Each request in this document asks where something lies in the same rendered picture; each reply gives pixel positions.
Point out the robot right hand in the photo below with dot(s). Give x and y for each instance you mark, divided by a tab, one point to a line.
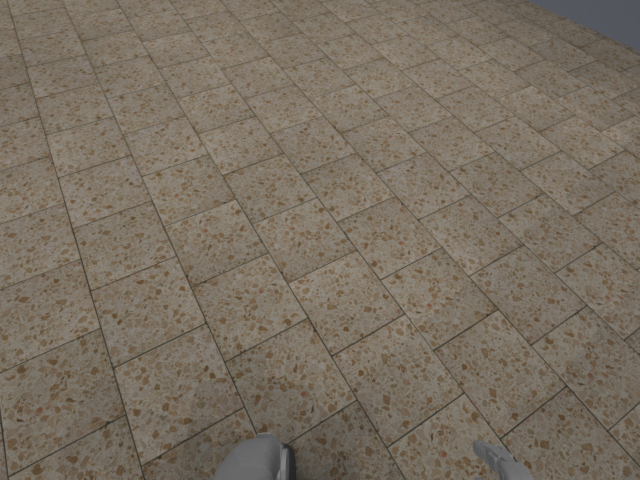
501	461

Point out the left robot thigh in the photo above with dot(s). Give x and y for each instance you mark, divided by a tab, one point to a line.
255	459

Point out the robot left shin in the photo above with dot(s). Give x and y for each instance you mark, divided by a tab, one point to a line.
267	435

